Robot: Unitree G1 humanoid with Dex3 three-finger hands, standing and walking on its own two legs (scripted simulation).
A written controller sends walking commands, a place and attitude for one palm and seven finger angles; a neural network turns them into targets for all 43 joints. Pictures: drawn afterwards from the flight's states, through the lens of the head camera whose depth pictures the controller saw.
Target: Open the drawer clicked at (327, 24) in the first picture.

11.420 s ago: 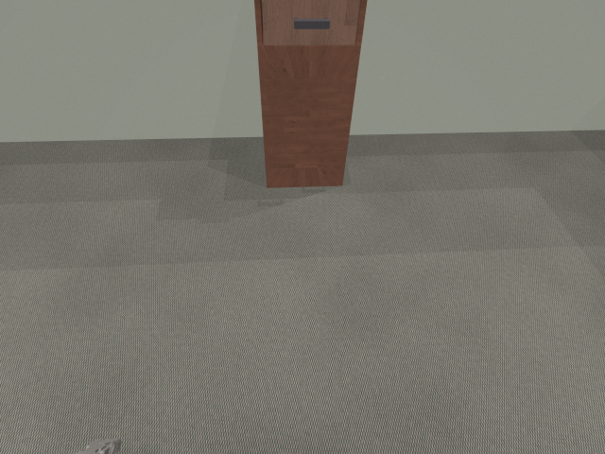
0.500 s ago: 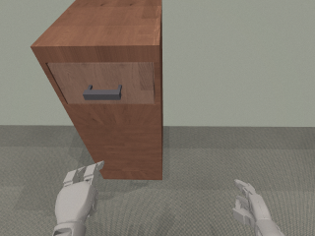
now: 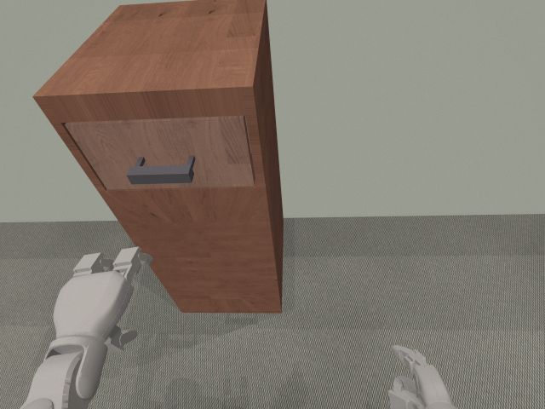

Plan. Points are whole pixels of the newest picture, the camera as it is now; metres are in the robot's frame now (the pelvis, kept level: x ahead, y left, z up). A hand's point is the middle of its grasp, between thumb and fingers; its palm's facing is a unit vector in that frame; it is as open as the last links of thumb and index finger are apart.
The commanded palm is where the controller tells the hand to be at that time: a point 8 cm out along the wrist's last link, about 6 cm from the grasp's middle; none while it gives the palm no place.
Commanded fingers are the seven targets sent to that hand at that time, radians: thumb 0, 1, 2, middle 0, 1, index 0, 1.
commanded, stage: raise the hand with hooked fingers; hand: left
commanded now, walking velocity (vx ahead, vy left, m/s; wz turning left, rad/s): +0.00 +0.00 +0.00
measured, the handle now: (163, 167) +0.53 +0.28 +0.04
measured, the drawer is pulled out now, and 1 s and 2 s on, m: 0.00 0.00 0.00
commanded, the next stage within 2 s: move the hooked fingers above the handle in 1.02 s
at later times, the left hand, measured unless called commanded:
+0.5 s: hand (78, 234) +0.29 +0.29 +0.14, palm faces +0.15 -0.07 -0.99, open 13.7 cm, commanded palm +0.26 +0.29 +0.19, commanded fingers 0.00 -0.50 0.30 -0.30 -1.20 -0.30 -1.20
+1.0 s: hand (51, 236) +0.27 +0.31 +0.15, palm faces +0.14 -0.08 -0.99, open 13.8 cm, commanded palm +0.24 +0.31 +0.21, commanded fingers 0.00 -0.50 0.30 -0.30 -1.20 -0.30 -1.20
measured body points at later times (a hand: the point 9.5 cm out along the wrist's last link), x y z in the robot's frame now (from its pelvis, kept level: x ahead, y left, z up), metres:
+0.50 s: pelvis +0.00 +0.05 +0.01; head -0.01 +0.01 +0.46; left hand +0.28 +0.29 +0.19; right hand +0.23 -0.15 -0.08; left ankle -0.01 +0.14 -0.72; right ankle -0.02 -0.06 -0.72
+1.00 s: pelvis -0.03 +0.06 +0.02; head -0.01 +0.04 +0.47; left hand +0.26 +0.31 +0.21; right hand +0.16 -0.16 -0.10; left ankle -0.01 +0.14 -0.72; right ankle -0.02 -0.06 -0.72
